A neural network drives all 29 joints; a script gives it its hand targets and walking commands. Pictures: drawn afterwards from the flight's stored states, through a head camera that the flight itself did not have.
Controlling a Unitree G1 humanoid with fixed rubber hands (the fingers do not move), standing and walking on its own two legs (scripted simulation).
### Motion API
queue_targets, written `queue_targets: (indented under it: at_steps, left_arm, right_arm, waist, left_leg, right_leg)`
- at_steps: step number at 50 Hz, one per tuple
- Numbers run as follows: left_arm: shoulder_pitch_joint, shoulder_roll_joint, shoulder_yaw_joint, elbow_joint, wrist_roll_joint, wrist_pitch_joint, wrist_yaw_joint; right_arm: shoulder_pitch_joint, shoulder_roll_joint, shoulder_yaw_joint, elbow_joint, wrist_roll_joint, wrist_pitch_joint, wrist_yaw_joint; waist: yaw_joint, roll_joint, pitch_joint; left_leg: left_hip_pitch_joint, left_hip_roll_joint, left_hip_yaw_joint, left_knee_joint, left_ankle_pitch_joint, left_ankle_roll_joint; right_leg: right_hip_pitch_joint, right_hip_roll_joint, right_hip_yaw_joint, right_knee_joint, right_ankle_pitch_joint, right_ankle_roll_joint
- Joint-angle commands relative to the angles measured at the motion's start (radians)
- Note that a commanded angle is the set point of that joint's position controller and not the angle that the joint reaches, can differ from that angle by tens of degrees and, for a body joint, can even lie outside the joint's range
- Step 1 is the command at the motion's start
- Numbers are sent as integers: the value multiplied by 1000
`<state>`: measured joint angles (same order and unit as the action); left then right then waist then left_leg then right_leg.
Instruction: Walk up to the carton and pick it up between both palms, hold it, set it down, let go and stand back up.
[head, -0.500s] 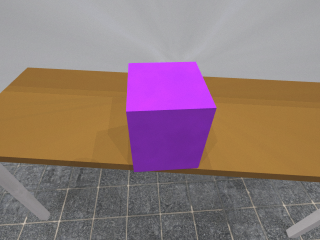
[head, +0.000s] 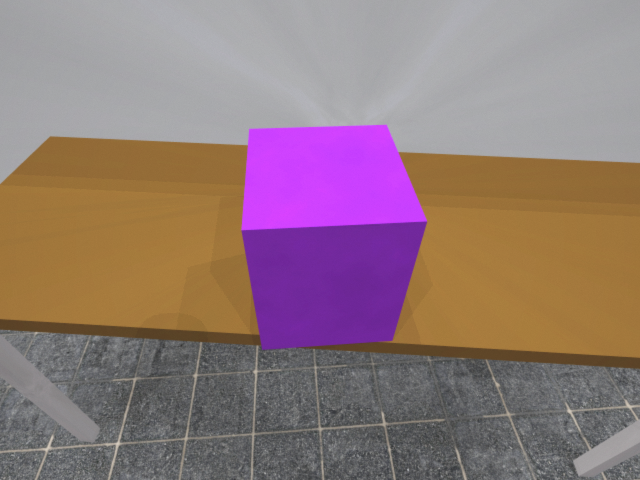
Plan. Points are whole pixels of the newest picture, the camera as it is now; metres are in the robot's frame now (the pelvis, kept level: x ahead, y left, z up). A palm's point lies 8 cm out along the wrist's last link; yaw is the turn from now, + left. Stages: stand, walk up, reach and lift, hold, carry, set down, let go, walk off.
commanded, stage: stand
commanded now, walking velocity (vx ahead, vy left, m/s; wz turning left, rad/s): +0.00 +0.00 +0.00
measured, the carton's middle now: (323, 238) +0.45 +0.01 +0.07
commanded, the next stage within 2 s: none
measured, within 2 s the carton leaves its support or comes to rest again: neither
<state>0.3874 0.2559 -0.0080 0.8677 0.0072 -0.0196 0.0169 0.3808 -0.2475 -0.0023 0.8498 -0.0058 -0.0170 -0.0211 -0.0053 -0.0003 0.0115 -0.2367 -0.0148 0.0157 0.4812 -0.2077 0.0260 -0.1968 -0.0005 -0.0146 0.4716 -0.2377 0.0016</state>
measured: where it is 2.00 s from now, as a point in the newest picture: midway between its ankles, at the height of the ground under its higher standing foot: outside the picture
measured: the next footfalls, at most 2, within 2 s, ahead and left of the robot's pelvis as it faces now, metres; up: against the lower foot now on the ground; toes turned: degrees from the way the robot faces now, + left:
none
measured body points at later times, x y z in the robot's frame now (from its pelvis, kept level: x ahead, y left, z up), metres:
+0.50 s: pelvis +0.01 -0.01 +0.00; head +0.01 -0.01 +0.45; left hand +0.03 +0.25 -0.14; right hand +0.02 -0.26 -0.14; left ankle +0.03 +0.10 -0.74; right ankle +0.01 -0.12 -0.74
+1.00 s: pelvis +0.01 -0.01 +0.00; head +0.02 -0.01 +0.45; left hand +0.02 +0.24 -0.14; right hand +0.03 -0.26 -0.14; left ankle +0.03 +0.10 -0.74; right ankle +0.01 -0.12 -0.74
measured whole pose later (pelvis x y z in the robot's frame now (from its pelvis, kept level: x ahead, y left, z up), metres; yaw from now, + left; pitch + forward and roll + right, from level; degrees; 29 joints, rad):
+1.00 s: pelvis +0.01 -0.01 +0.00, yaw +0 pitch -2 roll +0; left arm 0.35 0.23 -0.02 0.97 0.00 -0.01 0.03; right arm 0.35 -0.21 0.01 0.98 0.00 -0.01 -0.04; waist 0.00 0.00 0.02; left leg -0.21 -0.01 0.00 0.44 -0.21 0.01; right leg -0.16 0.01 -0.02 0.43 -0.24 -0.01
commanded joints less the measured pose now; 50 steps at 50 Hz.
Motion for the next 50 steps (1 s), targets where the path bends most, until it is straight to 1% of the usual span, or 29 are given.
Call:
queue_targets:
  at_steps: [1,6,11,12,18,50]
  left_arm:
    - [47,121,30,-33,-3,-13,8]
    - [42,117,27,-16,-3,-9,9]
    - [32,113,26,-2,-5,-8,11]
    - [32,111,25,2,-4,-7,11]
    - [24,106,20,10,-5,-8,15]
    - [24,78,15,72,-7,-2,23]
  right_arm:
    - [54,-124,-31,-37,0,-13,-7]
    - [54,-120,-29,-20,3,-11,-9]
    - [52,-115,-26,-4,2,-9,-11]
    - [54,-113,-26,2,2,-9,-12]
    - [47,-106,-18,21,3,-9,-13]
    - [29,-78,-10,98,5,-4,-22]
  waist:
    - [0,-3,56]
    - [2,13,67]
    - [0,-1,69]
    - [1,8,75]
    - [3,3,58]
    - [4,6,67]
  left_leg:
    - [-13,112,-141,-114,-15,-3]
    - [-19,111,-140,-122,-17,-7]
    - [-7,110,-136,-124,-30,-9]
    - [-8,112,-138,-126,-34,-9]
    - [7,110,-128,-117,21,-5]
    - [13,109,-128,-130,29,-11]
  right_leg:
    - [-46,-95,121,-113,13,-13]
    - [-42,-93,121,-114,18,-13]
    - [-56,-94,121,-124,-4,-12]
    - [-57,-92,121,-125,-3,-11]
    - [-36,-96,116,-126,28,-20]
    - [-21,-96,103,-140,34,-16]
